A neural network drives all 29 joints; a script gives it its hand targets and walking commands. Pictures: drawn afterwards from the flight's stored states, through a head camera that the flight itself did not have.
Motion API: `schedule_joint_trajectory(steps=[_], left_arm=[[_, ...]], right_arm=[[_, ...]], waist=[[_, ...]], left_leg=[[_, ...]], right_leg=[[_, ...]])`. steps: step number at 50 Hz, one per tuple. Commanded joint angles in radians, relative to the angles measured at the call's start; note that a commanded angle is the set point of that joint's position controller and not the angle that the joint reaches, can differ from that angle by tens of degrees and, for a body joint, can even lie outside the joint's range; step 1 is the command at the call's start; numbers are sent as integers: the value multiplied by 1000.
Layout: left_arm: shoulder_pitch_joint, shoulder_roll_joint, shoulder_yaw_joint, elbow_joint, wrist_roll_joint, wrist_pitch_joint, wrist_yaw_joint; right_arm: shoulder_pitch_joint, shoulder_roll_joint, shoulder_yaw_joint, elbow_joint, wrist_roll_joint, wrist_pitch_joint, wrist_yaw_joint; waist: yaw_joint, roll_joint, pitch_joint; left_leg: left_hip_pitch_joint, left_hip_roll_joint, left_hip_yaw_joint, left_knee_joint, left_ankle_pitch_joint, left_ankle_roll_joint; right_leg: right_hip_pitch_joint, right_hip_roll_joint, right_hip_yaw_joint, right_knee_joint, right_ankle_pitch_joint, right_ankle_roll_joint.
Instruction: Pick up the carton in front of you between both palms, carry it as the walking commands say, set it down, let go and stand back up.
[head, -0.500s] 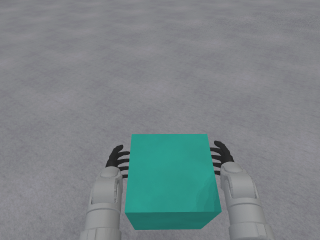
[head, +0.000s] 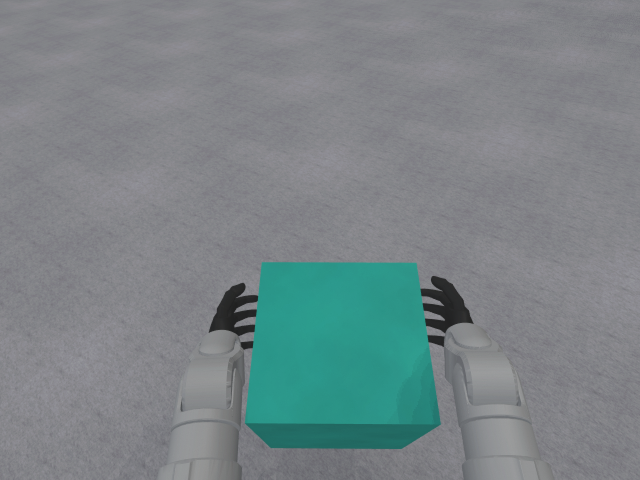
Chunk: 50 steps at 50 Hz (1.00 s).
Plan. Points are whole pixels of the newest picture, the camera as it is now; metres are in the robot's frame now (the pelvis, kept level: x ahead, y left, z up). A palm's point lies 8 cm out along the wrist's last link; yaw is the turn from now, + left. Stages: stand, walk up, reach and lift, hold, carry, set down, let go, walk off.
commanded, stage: hold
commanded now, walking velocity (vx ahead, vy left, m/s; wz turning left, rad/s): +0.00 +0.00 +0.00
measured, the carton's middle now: (337, 363) +0.30 +0.00 -0.06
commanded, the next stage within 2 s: set down in 0.40 s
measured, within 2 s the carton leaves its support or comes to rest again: neither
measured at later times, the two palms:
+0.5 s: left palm (220, 357) +0.26 +0.14 +0.05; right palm (460, 331) +0.28 -0.15 +0.04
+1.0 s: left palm (255, 370) +0.32 +0.13 -0.12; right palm (433, 366) +0.31 -0.16 -0.12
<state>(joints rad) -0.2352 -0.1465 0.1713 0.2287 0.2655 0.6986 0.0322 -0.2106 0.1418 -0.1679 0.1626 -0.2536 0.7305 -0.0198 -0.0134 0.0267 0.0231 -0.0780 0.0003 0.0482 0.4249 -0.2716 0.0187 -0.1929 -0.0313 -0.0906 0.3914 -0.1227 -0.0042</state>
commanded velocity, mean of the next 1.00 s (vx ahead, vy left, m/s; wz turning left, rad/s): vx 0.00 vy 0.00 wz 0.00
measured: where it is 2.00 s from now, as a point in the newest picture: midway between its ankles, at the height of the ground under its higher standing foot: outside the picture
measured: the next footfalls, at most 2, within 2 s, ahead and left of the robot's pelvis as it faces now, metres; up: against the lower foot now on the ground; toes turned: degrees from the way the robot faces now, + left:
none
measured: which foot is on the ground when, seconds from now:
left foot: down 0.00-1.00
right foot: down 0.00-1.00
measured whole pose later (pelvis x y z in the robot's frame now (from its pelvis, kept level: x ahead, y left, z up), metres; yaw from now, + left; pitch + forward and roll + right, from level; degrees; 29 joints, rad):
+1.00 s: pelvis -0.04 -0.02 -0.06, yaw +4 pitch +18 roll +0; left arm -0.59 -0.16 0.44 0.65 0.36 0.15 0.02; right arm -0.52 0.22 -0.46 0.51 -0.34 0.19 -0.10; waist -0.04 0.03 0.08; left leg -0.84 -0.04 -0.03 0.90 -0.37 0.01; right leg -0.92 0.01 -0.02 0.83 -0.22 -0.02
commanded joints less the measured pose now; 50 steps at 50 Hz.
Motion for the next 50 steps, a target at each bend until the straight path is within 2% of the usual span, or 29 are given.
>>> schedule_joint_trajectory(steps=[1,2,4,9,13,17,22,26,30,35,37,39,43,47,50], left_arm=[[-421,-916,-465,-62,-238,-52,-225],[-443,-919,-471,-60,-247,-54,-231],[-468,-925,-476,-43,-252,-55,-243],[-493,-931,-427,9,-223,-65,-251],[-508,-943,-392,46,-202,-72,-254],[-553,-959,-393,66,-209,-80,-268],[-608,-957,-382,89,-207,-79,-283],[-721,-915,-301,190,-162,-102,-309],[-837,-848,-139,362,-58,-168,-318],[-827,-707,75,495,90,-252,-274],[-786,-648,127,518,131,-296,-256],[-746,-610,135,519,142,-350,-245],[-716,-622,50,499,97,-484,-244],[-795,-682,-127,466,9,-618,-224],[-854,-725,-274,411,-67,-665,-189]], right_arm=[[-426,881,517,-64,221,-54,221],[-415,879,498,-51,207,-54,219],[-410,881,475,-30,193,-54,217],[-450,903,461,15,190,-52,234],[-509,921,469,28,202,-52,258],[-532,931,458,53,199,-51,270],[-567,956,444,96,197,-47,277],[-660,986,361,207,167,-59,267],[-756,984,196,375,95,-107,244],[-753,824,-29,490,-39,-198,184],[-729,753,-79,487,-76,-251,163],[-698,707,-86,474,-87,-314,146],[-698,727,17,432,-49,-466,129],[-772,784,169,418,8,-601,125],[-824,798,284,368,58,-654,118]], waist=[[12,-16,-272],[-5,-17,-262],[-21,-8,-237],[-1,-1,-172],[21,3,-167],[6,1,-164],[3,-23,-166],[1,-42,-135],[-6,-63,-103],[-14,-28,-94],[-19,-27,-125],[-19,-29,-182],[-15,-44,-358],[-15,-21,-596],[-27,-13,-861]], left_leg=[[-158,-52,-176,-112,268,15],[-167,-48,-179,-117,233,16],[-191,-43,-178,-127,166,19],[-290,-26,-183,-167,13,43],[-305,-27,-173,-175,-60,55],[-328,-26,-168,-174,-121,60],[-317,-39,-155,-141,-128,57],[-347,-51,-140,-87,-181,60],[-380,-62,-141,16,-178,61],[-498,-70,-155,110,-129,54],[-545,-78,-150,151,-88,49],[-595,-93,-143,188,-39,43],[-737,-126,-129,267,30,32],[-873,-138,-130,380,83,12],[-900,-147,-139,468,156,-11]], right_leg=[[398,107,174,24,248,-20],[397,108,171,23,217,-23],[394,104,171,19,169,-27],[430,100,158,28,80,-19],[428,98,158,27,13,-8],[439,98,164,25,-54,-3],[421,82,183,-2,-124,0],[391,59,217,-19,-263,2],[296,39,258,-2,-341,7],[174,57,258,88,-269,3],[100,67,249,136,-183,0],[45,79,232,195,-41,-2],[11,90,222,321,220,5],[-88,115,203,473,278,8],[-146,131,181,591,344,8]])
